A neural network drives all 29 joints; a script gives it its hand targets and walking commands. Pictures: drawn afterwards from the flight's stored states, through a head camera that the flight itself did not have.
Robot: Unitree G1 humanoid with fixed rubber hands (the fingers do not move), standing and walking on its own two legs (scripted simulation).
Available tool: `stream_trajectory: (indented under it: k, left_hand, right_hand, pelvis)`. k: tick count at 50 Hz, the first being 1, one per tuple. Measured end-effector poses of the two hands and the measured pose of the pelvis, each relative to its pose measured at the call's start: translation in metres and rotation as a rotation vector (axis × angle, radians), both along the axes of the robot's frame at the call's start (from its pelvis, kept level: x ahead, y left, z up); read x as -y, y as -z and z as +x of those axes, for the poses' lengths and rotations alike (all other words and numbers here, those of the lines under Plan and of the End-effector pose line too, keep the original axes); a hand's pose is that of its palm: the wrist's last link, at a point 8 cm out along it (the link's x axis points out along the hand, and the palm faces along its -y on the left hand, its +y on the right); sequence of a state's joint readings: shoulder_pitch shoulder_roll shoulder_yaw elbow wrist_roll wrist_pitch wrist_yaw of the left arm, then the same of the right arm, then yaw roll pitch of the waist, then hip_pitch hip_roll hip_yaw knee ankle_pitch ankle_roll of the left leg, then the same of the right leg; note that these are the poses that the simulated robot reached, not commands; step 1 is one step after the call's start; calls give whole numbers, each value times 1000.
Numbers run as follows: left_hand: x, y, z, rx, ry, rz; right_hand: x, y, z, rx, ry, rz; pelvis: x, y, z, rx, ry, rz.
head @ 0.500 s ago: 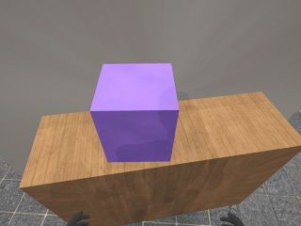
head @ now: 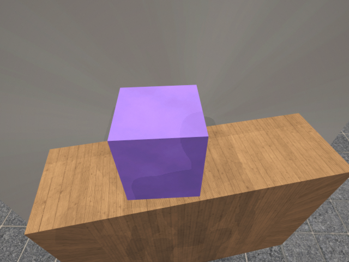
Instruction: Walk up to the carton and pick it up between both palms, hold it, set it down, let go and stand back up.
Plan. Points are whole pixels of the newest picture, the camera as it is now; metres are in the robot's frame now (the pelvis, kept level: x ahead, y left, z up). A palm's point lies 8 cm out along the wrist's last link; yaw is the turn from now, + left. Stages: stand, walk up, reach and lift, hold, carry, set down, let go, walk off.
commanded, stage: stand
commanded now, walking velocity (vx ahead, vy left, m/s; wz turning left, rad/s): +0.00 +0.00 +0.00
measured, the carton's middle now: (161, 143) +0.44 +0.04 +0.03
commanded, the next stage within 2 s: none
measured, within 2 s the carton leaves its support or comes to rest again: neither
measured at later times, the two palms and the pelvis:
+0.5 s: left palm out of the picture -0.05 +0.20 -0.15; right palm out of the picture -0.05 -0.17 -0.15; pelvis +0.00 +0.02 +0.00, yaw -1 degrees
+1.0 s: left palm out of the picture -0.05 +0.24 -0.15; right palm out of the picture -0.06 -0.12 -0.15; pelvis +0.00 +0.07 +0.00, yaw -1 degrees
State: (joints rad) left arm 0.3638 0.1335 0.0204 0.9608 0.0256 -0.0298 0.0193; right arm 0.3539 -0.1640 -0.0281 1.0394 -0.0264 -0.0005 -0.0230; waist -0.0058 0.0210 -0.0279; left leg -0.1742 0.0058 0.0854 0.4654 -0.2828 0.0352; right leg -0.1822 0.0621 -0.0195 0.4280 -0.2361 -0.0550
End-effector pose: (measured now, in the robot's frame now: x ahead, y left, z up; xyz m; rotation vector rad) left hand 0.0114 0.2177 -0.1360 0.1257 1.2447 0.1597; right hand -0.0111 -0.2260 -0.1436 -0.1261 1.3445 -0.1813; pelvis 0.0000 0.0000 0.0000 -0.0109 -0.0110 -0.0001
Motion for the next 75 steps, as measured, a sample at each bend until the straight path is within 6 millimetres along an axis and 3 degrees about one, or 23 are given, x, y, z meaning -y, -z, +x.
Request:
stream_trajectory:
  k: [19, 29, 48, 63, 75]
  left_hand:
    - [15, 10, -50, -194, -28, -61]
    - [11, 13, -59, -239, -20, -77]
    - [-22, 18, -60, -271, 1, -86]
    - [-59, 21, -61, -325, 8, -78]
    - [-94, 24, -38, -311, 7, -21]
  right_hand:
    - [-47, 8, -31, -114, 23, 71]
    - [-60, 8, -42, -144, 29, 68]
    - [-99, 7, -52, -155, 43, 68]
    - [-136, 8, -72, -212, 87, 69]
    - [-152, 14, -70, -236, 136, 69]
  pelvis:
    - [-15, -2, -1, 23, 10, 0]
    - [-27, -2, -2, 33, 16, -1]
    - [-62, 0, -3, 36, 22, -2]
    - [-97, 4, 3, 27, 25, 8]
    - [-114, 10, 21, 13, 41, 28]
